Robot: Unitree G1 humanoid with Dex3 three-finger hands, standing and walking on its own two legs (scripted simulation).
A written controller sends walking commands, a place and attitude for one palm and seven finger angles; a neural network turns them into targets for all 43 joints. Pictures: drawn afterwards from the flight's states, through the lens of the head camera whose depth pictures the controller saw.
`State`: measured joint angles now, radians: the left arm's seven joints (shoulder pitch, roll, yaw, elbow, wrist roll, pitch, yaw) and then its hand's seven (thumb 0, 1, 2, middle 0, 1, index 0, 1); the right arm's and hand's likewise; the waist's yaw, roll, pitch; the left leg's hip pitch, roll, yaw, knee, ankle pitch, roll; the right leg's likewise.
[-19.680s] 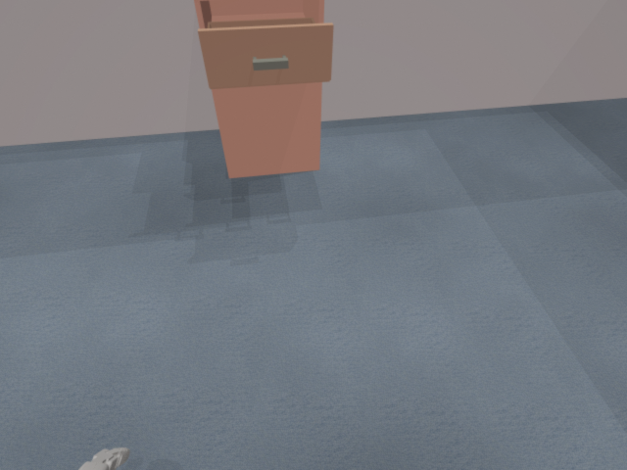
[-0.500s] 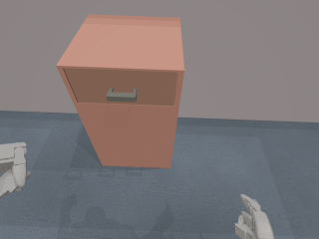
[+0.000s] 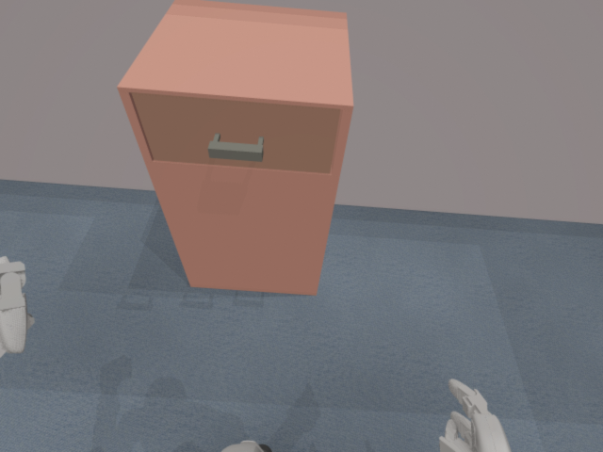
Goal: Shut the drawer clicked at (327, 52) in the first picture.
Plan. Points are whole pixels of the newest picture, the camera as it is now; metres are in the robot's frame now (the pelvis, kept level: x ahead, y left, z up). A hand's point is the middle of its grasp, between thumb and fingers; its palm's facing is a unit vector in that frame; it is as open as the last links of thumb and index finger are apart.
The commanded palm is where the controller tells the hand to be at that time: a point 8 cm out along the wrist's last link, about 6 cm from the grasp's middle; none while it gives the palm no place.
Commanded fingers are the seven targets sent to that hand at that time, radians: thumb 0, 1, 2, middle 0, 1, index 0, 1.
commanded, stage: step back with the hand held close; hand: left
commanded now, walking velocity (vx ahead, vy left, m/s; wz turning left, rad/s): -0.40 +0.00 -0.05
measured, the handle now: (237, 145) +0.70 +0.18 -0.05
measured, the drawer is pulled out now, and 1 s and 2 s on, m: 0.00 0.00 0.00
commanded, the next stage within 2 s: stop stepping back and stand still in 0.32 s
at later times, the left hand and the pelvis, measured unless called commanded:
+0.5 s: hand out of the picture +0.08 +0.24 +0.16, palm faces +0.29 -0.86 -0.42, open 3.2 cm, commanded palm +0.01 +0.29 +0.19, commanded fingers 0.00 0.90 0.90 -1.40 -1.60 -1.40 -1.60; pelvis -0.13 +0.01 +0.01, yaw -2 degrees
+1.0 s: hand out of the picture -0.02 +0.24 +0.17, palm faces +0.36 -0.85 -0.38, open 3.2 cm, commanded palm -0.08 +0.28 +0.19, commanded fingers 0.00 0.90 0.90 -1.40 -1.60 -1.40 -1.60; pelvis -0.22 +0.01 +0.00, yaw -2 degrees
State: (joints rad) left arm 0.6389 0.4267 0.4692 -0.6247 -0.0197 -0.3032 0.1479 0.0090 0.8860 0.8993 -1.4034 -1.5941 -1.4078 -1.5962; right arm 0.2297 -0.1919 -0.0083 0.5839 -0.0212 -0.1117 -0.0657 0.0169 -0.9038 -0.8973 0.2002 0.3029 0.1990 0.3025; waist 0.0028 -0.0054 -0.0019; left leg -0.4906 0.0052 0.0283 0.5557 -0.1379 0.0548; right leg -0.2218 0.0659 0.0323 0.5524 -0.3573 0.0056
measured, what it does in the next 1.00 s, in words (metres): walks backwards: left foot, then right foot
